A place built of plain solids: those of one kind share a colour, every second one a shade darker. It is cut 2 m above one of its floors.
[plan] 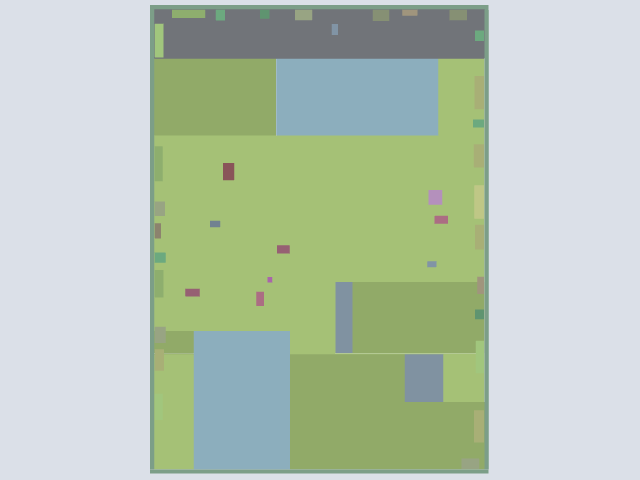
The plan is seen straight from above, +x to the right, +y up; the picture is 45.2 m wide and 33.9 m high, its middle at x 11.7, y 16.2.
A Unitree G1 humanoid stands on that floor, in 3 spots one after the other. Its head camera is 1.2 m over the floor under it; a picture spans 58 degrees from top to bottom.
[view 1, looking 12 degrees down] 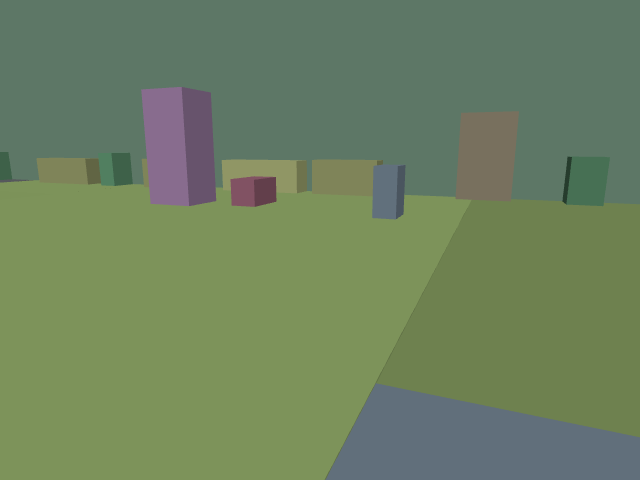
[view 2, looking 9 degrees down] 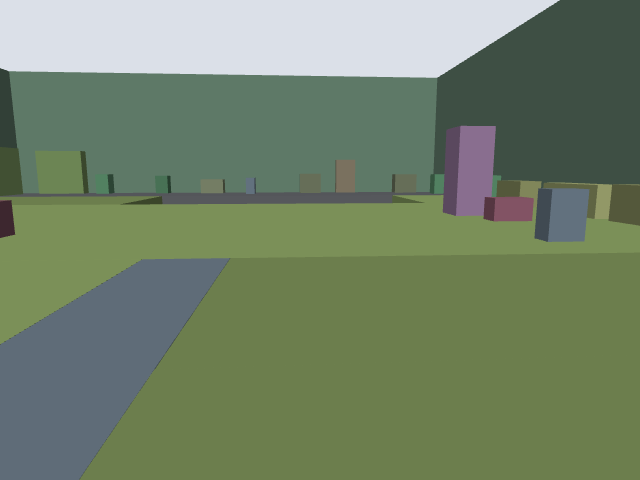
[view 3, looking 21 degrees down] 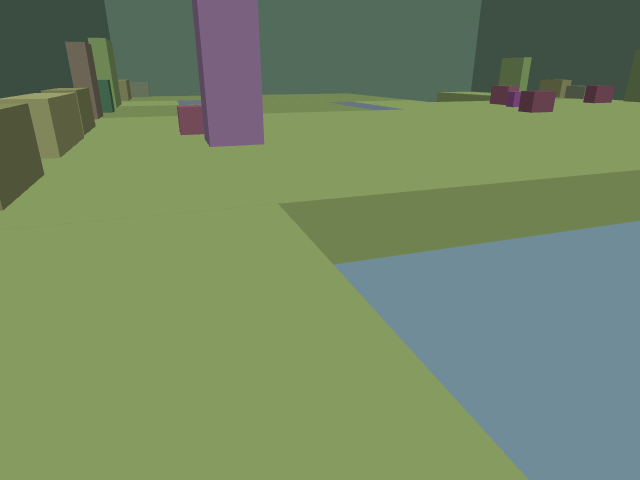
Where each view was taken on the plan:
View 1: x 11.99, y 12.74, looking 22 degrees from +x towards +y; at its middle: floor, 5.77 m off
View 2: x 14.84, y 7.21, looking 86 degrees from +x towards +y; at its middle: floor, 7.67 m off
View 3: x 21.00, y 27.61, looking -109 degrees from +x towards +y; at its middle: floor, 4.57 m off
